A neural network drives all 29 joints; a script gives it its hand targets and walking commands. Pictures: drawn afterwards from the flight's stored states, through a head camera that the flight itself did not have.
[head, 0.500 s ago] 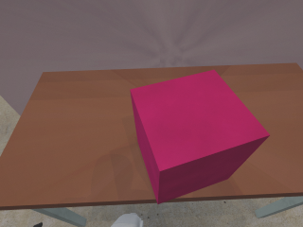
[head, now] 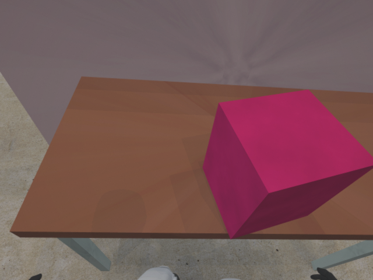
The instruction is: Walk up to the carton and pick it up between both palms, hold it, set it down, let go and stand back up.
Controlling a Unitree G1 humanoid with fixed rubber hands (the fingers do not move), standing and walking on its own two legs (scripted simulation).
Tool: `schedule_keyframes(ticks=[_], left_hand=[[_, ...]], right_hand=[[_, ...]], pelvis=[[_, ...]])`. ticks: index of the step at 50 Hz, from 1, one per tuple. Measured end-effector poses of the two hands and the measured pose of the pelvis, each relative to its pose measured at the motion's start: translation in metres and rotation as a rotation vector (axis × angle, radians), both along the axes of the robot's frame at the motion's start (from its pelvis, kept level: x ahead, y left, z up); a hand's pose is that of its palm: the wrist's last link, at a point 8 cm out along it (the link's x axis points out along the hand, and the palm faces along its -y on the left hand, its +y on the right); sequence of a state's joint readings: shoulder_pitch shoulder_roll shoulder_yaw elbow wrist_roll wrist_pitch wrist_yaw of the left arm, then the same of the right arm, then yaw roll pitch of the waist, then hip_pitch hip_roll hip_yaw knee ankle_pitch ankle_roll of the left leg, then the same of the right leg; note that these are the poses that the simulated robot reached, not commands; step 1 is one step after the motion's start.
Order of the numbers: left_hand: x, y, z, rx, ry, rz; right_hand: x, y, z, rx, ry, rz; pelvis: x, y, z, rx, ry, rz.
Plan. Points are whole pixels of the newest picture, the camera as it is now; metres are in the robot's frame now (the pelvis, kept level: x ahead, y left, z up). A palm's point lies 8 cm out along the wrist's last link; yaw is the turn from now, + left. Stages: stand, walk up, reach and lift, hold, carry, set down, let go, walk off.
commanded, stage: walk up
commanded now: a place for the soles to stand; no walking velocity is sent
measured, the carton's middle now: (268, 166) +0.34 -0.16 +0.07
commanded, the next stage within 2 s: none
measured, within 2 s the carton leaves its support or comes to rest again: neither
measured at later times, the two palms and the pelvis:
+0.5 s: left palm out of the picture -0.07 +0.31 -0.04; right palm out of the picture +0.02 -0.35 -0.12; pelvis -0.09 -0.05 +0.00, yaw +1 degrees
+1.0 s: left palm out of the picture -0.04 +0.32 -0.09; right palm out of the picture +0.01 -0.35 -0.08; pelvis -0.07 -0.02 +0.00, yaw +2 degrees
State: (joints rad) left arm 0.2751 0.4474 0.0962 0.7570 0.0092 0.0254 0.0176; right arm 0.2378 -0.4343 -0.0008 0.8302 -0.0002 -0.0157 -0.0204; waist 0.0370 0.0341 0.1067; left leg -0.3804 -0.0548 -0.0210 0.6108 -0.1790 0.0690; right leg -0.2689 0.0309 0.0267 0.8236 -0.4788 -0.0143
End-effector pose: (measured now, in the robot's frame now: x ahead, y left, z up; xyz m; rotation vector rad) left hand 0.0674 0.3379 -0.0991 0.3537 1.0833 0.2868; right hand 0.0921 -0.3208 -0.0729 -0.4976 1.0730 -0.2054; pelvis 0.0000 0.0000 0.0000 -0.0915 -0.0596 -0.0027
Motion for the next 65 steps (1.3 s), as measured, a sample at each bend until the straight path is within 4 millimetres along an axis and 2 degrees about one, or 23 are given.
schedule_keyframes(ticks=[5,10,14,18,21,25,29,32,38,40,44,49,55,59,65], left_hand=[[-0.026,0.005,0.006,0.040,0.024,0.012],[-0.054,-0.002,0.012,0.067,0.036,0.019],[-0.088,-0.013,0.018,0.096,0.071,0.025],[-0.136,-0.026,0.028,0.128,0.122,0.054],[-0.146,-0.031,0.044,0.169,0.101,0.066],[-0.136,-0.031,0.064,0.211,0.020,0.060],[-0.134,-0.028,0.067,0.213,0.009,0.050],[-0.140,-0.024,0.058,0.186,0.011,0.057],[-0.150,-0.011,0.024,0.093,0.018,0.074],[-0.145,-0.012,0.014,0.062,0.018,0.073],[-0.125,-0.018,0.009,0.012,-0.006,0.060],[-0.109,-0.020,0.009,0.005,0.020,0.041],[-0.077,-0.036,0.011,0.028,0.020,0.025],[-0.055,-0.043,0.021,0.041,-0.001,0.026],[-0.030,-0.032,0.029,0.065,-0.014,0.038]], right_hand=[[-0.009,0.000,-0.009,0.031,-0.007,0.006],[-0.022,-0.007,-0.018,0.069,-0.018,0.008],[-0.032,-0.016,-0.026,0.107,-0.037,0.011],[-0.038,-0.026,-0.031,0.143,-0.052,0.026],[-0.047,-0.031,-0.033,0.167,-0.055,0.030],[-0.067,-0.034,-0.043,0.196,-0.009,0.043],[-0.090,-0.033,-0.051,0.200,0.052,0.038],[-0.095,-0.031,-0.049,0.180,0.060,0.050],[-0.087,-0.018,-0.032,0.113,0.022,0.092],[-0.090,-0.015,-0.025,0.097,0.005,0.078],[-0.096,-0.019,-0.006,0.060,0.007,0.053],[-0.083,-0.025,-0.003,0.050,0.028,0.053],[-0.052,-0.038,-0.020,0.077,0.053,0.053],[-0.027,-0.034,-0.025,0.112,0.044,0.055],[0.011,-0.021,-0.029,0.132,0.022,0.071]], pelvis=[[-0.014,-0.003,-0.002,0.024,-0.010,0.004],[-0.032,-0.013,-0.005,0.049,-0.026,0.002],[-0.051,-0.027,-0.008,0.074,-0.032,-0.005],[-0.071,-0.042,-0.006,0.116,-0.051,0.005],[-0.081,-0.047,-0.001,0.153,-0.060,0.011],[-0.091,-0.049,0.002,0.178,-0.030,0.030],[-0.099,-0.047,0.003,0.175,-0.007,0.037],[-0.101,-0.043,0.000,0.160,-0.006,0.050],[-0.102,-0.025,-0.007,0.108,-0.008,0.075],[-0.099,-0.020,-0.007,0.117,-0.022,0.067],[-0.090,-0.018,0.001,0.096,-0.015,0.051],[-0.074,-0.022,0.002,0.093,0.011,0.044],[-0.043,-0.038,-0.004,0.104,0.041,0.039],[-0.023,-0.042,-0.001,0.107,0.040,0.040],[0.005,-0.034,0.000,0.116,0.030,0.053]])
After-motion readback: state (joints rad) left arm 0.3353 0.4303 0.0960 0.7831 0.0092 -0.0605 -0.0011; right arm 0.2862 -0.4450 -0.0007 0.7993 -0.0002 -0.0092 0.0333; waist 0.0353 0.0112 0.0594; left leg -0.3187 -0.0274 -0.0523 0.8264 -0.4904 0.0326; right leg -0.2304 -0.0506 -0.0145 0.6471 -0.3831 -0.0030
